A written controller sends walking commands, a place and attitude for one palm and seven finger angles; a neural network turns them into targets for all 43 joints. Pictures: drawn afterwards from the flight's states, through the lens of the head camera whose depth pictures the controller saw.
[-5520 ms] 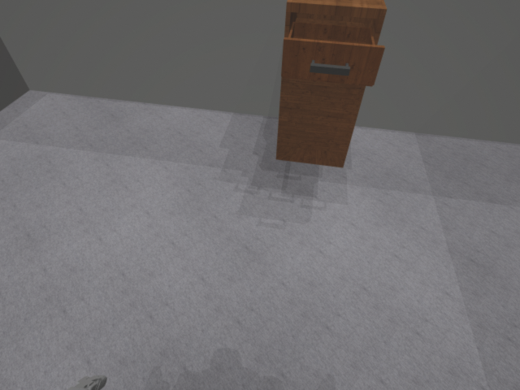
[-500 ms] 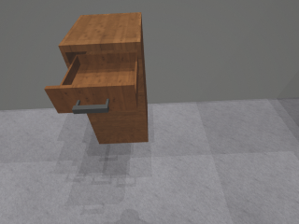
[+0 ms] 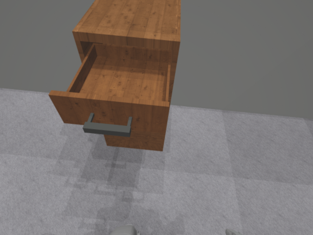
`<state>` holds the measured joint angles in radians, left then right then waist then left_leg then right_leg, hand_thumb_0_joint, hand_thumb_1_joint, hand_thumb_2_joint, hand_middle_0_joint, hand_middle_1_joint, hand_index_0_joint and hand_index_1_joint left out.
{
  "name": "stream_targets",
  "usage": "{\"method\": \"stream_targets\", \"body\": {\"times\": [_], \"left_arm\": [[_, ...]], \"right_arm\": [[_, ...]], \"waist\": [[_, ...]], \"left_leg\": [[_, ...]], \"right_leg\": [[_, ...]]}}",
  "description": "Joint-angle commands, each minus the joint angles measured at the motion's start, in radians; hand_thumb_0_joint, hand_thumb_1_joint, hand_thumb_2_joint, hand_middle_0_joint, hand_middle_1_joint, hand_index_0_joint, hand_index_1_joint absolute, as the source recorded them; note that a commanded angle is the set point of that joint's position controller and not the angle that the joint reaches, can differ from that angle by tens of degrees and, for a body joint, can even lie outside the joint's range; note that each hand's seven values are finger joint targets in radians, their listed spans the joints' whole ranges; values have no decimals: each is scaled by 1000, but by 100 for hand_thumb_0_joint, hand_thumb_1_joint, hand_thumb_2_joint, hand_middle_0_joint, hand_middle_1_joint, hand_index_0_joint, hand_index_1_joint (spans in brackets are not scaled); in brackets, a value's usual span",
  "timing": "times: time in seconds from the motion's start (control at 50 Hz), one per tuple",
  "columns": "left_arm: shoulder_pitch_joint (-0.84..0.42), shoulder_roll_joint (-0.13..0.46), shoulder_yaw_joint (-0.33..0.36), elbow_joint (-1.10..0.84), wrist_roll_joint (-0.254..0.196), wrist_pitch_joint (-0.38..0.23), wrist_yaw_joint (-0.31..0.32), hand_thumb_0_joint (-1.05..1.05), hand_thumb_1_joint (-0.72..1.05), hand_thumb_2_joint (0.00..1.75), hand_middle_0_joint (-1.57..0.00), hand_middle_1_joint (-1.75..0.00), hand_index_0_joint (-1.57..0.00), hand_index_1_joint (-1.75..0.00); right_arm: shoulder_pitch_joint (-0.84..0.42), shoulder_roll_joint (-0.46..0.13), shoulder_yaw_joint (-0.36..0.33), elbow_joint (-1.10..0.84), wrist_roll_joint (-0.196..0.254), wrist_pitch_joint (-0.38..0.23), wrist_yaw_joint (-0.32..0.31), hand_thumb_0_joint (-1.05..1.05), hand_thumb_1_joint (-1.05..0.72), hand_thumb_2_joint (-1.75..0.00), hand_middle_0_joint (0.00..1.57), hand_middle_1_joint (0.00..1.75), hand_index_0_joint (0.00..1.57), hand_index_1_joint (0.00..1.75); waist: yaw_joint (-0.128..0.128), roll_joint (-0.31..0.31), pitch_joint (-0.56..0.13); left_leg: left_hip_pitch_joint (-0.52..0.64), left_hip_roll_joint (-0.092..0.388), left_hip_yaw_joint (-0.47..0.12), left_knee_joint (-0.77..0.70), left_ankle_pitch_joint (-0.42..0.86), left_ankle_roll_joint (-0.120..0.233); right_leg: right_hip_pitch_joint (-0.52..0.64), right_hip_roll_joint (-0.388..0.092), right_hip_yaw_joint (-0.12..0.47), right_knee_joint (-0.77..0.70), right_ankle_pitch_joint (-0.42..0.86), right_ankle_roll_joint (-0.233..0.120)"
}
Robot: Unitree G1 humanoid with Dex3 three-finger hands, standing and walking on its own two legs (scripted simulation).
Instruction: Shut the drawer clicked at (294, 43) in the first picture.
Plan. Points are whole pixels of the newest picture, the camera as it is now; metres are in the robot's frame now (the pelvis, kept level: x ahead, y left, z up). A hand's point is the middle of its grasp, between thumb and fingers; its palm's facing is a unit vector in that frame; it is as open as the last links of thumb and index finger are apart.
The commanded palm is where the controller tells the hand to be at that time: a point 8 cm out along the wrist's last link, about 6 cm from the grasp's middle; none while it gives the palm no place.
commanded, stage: take the last steps up to it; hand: left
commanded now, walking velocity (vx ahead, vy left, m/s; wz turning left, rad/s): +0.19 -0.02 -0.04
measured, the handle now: (109, 123) +0.41 +0.20 -0.01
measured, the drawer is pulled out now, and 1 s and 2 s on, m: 0.29 0.29 0.29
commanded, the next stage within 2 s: come to a stop and stand still in 0.14 s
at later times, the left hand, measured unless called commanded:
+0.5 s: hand (106, 208) +0.20 +0.17 -0.15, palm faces -0.02 -0.98 -0.22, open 7.4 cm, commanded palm none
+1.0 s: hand out of the picture +0.06 +0.23 -0.16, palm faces +0.07 -0.98 -0.20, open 7.4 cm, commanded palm none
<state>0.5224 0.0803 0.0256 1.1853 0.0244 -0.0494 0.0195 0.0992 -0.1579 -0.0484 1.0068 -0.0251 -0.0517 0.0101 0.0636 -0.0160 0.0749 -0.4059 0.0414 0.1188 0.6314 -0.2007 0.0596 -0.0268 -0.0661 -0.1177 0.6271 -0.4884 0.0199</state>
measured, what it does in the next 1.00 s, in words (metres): steps on the spot: right foot, then left foot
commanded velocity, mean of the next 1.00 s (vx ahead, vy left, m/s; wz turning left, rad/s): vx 0.01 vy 0.00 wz -0.01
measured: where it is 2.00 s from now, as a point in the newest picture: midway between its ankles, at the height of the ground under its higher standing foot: outside the picture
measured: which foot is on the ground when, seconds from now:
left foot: down 0.00-0.56, up 0.58-0.90, down 0.92-1.00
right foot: up 0.00-0.46, down 0.48-0.92, up 0.94-1.00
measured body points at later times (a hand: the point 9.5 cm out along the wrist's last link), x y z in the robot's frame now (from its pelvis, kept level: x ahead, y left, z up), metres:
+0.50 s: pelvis +0.11 +0.00 +0.01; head +0.11 -0.01 +0.46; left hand +0.20 +0.22 -0.13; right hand +0.06 -0.20 -0.15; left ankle +0.08 +0.09 -0.72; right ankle +0.14 -0.12 -0.72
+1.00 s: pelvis +0.04 +0.04 +0.02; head +0.02 +0.06 +0.47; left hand +0.06 +0.28 -0.14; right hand +0.07 -0.21 -0.12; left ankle +0.01 +0.15 -0.72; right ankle +0.11 -0.10 -0.69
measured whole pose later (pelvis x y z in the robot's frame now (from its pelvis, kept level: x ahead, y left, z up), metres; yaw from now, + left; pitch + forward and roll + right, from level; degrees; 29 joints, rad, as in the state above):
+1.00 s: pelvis +0.04 +0.04 +0.02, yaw -1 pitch -2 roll +0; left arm 0.26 0.20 0.07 1.07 0.03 0.06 0.02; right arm 0.28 -0.17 -0.04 1.03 -0.03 0.01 -0.03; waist 0.02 -0.04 -0.02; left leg -0.14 0.01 0.03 0.47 -0.31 0.01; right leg -0.44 -0.03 0.00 0.72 -0.31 0.02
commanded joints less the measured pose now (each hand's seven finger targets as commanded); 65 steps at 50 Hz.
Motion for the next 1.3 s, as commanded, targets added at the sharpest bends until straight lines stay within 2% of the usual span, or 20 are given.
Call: {"method": "stream_targets", "body": {"times": [0.0, 0.04, 0.1, 0.22, 0.3, 0.36, 0.42, 0.46, 0.5, 0.54, 0.68, 0.78, 0.86, 0.9, 0.92, 1.0, 1.12, 1.22, 1.26, 1.28], "left_arm": [[-26, 126, 27, -91, -13, -9, 12, 0, 90, 90, -20, -30, -20, -30], [-87, 100, 32, -88, -6, -1, -3, 0, 90, 90, -20, -30, -20, -30], [-46, 69, 29, -79, 0, 26, -7, 0, 90, 90, -20, -30, -20, -30], [-140, 98, 36, -133, 6, 55, -10, 0, 90, 90, -20, -30, -20, -30], [-221, 99, 17, -154, -3, 61, 6, 0, 90, 90, -20, -30, -20, -30], [-266, 121, 12, -168, -7, 66, 16, 0, 90, 90, -20, -30, -20, -30], [-263, 145, 18, -173, -8, 66, 20, 0, 90, 90, -20, -30, -20, -30], [-236, 194, 26, -168, -5, 53, 26, 0, 90, 90, -20, -30, -20, -30], [-230, 238, 30, -163, -8, 45, 27, 0, 90, 90, -20, -30, -20, -30], [-225, 251, 37, -161, -11, 39, 33, 0, 90, 90, -20, -30, -20, -30], [-308, 253, 66, -208, 3, 53, 43, 0, 90, 90, -20, -30, -20, -30], [-299, 279, 78, -211, 14, 63, 32, 0, 90, 90, -20, -30, -20, -30], [-346, 252, 64, -203, 3, 76, 22, 0, 90, 90, -20, -30, -20, -30], [-338, 147, 39, -224, -15, 85, 10, 0, 90, 90, -20, -30, -20, -30], [-364, 152, 43, -229, -9, 87, 7, 0, 90, 90, -20, -30, -20, -30], [-219, 171, 53, -156, 9, 80, -18, 0, 90, 90, -20, -30, -20, -30], [-258, 174, 43, -174, 3, 64, -22, 0, 90, 90, -20, -30, -20, -30], [-287, 125, 20, -179, -8, 57, -19, 0, 90, 90, -20, -30, -20, -30], [-223, 114, 18, -150, -13, 47, -14, 0, 90, 90, -20, -30, -20, -30], [-81, 156, 2, -52, -5, 26, 30, 0, 90, 90, -20, -30, -20, -30]], "right_arm": [[343, -220, -43, 49, 13, 2, -35, 0, -90, -90, 20, 30, 20, 30], [216, -117, -12, 15, 11, -15, -37, 0, -90, -90, 20, 30, 20, 30], [202, -69, 6, 28, 15, -32, -39, 0, -90, -90, 20, 30, 20, 30], [229, -76, -1, 24, 12, -28, -39, 0, -90, -90, 20, 30, 20, 30], [237, -81, 12, 36, 4, -14, -48, 0, -90, -90, 20, 30, 20, 30], [252, -97, 8, 58, 5, 9, -53, 0, -90, -90, 20, 30, 20, 30], [260, -96, 0, 75, 10, 28, -56, 0, -90, -90, 20, 30, 20, 30], [281, -68, -2, 75, 18, 33, -54, 0, -90, -90, 20, 30, 20, 30], [319, -33, -4, 74, 25, 46, -47, 0, -90, -90, 20, 30, 20, 30], [325, -23, -6, 79, 25, 70, -46, 0, -90, -90, 20, 30, 20, 30], [252, -40, -24, 43, 17, 105, -34, 0, -90, -90, 20, 30, 20, 30], [232, -48, -17, 12, 16, 92, -20, 0, -90, -90, 20, 30, 20, 30], [390, -43, -6, 65, 13, 70, -22, 0, -90, -90, 20, 30, 20, 30], [345, -151, -21, 36, -9, 58, -33, 0, -90, -90, 20, 30, 20, 30], [252, -188, -21, -5, -9, 62, -40, 0, -90, -90, 20, 30, 20, 30], [162, -151, -4, -20, 0, 35, -46, 0, -90, -90, 20, 30, 20, 30], [328, -127, -7, 37, 1, 18, -60, 0, -90, -90, 20, 30, 20, 30], [339, -129, -7, 70, -6, 22, -63, 0, -90, -90, 20, 30, 20, 30], [321, -124, -6, 81, -2, 27, -60, 0, -90, -90, 20, 30, 20, 30], [142, -179, -5, 28, 15, 10, -43, 0, -90, -90, 20, 30, 20, 30]], "waist": [[-139, 146, -212], [-89, 88, -36], [-37, 100, -17], [-33, 94, 7], [-43, 98, -9], [-64, 118, -15], [-52, 116, 0], [-49, 39, -16], [-72, -27, -76], [-63, -201, -177], [-47, -99, -143], [-27, -162, -125], [-107, -135, -124], [-107, 287, 7], [-93, 291, 113], [-23, 138, 124], [-96, 148, 48], [-110, 186, -15], [-82, 162, -51], [22, 165, -30]], "left_leg": [[518, 380, -444, -331, 271, 148], [275, 307, -290, -372, 302, 116], [173, 240, -143, -404, 421, 90], [220, 229, -130, -453, 338, 107], [247, 209, -89, -352, 717, 83], [267, 224, -116, -306, 709, 82], [255, 201, -117, -255, 585, 51], [189, 129, -95, -176, 404, -16], [132, 33, -49, -113, 53, -65], [141, -5, -28, 46, -269, -86], [35, -11, -132, 354, -300, -98], [105, -21, -100, 124, -280, -89], [414, -46, -57, -252, -123, -72], [214, 220, -429, -527, -511, 12], [10, 313, -514, -623, -610, 68], [66, 209, -333, -558, -379, 51], [339, 229, -314, -476, -68, 92], [333, 234, -286, -384, 188, 114], [295, 208, -263, -316, 258, 91], [90, 186, -123, -73, 232, 3]], "right_leg": [[-515, 3, 117, 670, -29, -56], [-507, -50, 121, 660, 114, -40], [-431, -54, 106, 573, 177, -15], [-521, -59, 109, 434, 273, 12], [-388, -23, 78, 196, 270, 14], [-311, -1, 62, 66, 221, 6], [-237, -1, 64, -89, 297, -2], [-134, -52, 152, -176, 668, -26], [-86, -222, 248, -119, 1043, -124], [-47, -279, 307, -197, 1112, -208], [-141, -267, 291, -296, 727, -222], [-200, -237, 327, -376, 272, -191], [-407, -119, 237, -338, -42, -71], [-520, 52, 77, 3, 10, 6], [-496, 50, 108, 144, 65, -2], [-537, 57, 150, 431, 207, 1], [-622, 14, 133, 349, 193, 15], [-420, 20, 83, 71, 67, 2], [-286, 49, 61, -69, 137, -6], [-153, -49, 179, -122, 347, -57]]}}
